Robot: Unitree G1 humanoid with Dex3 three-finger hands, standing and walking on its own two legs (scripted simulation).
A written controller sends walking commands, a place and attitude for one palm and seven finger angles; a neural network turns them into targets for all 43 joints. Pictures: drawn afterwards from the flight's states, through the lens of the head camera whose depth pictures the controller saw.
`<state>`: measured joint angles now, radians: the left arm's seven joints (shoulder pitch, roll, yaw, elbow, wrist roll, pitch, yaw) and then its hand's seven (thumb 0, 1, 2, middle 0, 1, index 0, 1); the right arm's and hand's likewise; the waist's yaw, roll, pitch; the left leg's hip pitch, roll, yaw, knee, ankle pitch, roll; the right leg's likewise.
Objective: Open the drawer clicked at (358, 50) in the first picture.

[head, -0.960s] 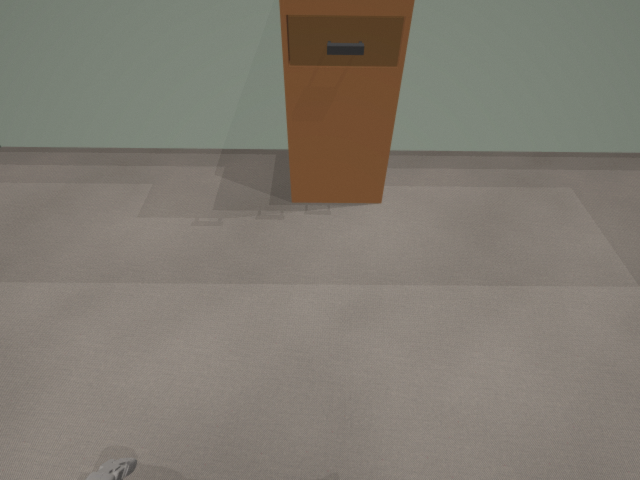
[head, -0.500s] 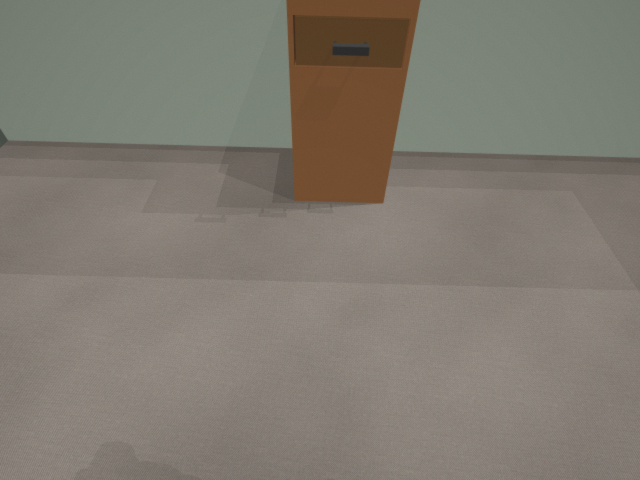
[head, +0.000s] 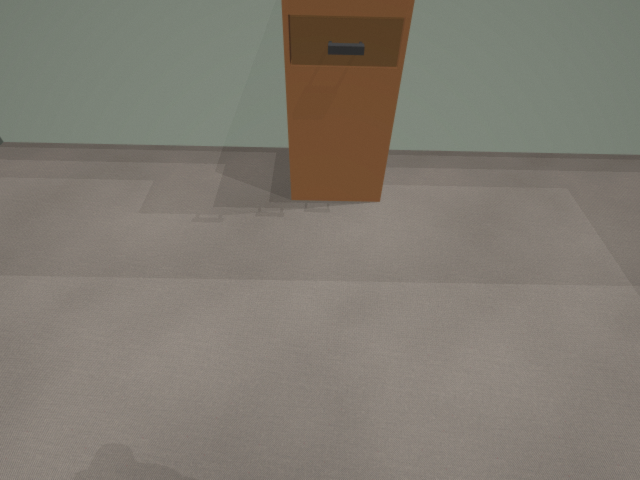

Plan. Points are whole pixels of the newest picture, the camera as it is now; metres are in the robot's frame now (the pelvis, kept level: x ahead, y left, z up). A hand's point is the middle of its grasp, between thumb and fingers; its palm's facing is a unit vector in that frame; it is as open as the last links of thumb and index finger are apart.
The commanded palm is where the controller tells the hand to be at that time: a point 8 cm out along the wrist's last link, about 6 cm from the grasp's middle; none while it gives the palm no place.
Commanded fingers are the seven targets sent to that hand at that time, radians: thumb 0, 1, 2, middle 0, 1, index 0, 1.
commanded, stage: look at it before walking up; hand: left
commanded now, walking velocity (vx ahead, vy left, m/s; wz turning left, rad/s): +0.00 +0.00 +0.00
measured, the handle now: (345, 46) +1.44 -0.01 -0.04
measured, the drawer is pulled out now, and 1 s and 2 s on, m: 0.00 0.00 0.00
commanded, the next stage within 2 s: walk to a spot facing it in 0.48 s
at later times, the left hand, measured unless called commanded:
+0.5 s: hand out of the picture +0.08 +0.24 -0.16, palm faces -0.04 -0.94 -0.33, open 7.4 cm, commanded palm none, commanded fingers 0.00 0.90 0.90 -0.20 -0.30 -0.20 -0.30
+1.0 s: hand out of the picture +0.10 +0.15 -0.18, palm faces -0.10 -0.97 -0.23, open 7.3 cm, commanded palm none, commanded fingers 0.00 0.90 0.90 -0.20 -0.30 -0.20 -0.30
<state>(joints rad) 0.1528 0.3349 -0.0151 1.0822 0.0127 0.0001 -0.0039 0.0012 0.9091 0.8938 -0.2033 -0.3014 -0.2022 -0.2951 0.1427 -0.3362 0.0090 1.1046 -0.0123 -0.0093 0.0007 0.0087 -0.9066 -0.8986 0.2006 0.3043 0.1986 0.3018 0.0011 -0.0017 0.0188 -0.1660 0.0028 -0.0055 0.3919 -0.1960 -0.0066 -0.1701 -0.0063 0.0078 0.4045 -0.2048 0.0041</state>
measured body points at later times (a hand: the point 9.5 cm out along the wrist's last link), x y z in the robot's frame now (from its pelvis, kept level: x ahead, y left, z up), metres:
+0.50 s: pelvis +0.01 +0.00 +0.00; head +0.02 +0.00 +0.45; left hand +0.08 +0.29 -0.13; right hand +0.09 -0.30 -0.13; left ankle +0.01 +0.12 -0.74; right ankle +0.01 -0.12 -0.74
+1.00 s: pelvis +0.08 -0.04 -0.02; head +0.10 -0.06 +0.43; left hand +0.11 +0.20 -0.16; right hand +0.05 -0.29 -0.18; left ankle +0.02 +0.10 -0.69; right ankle +0.05 -0.12 -0.74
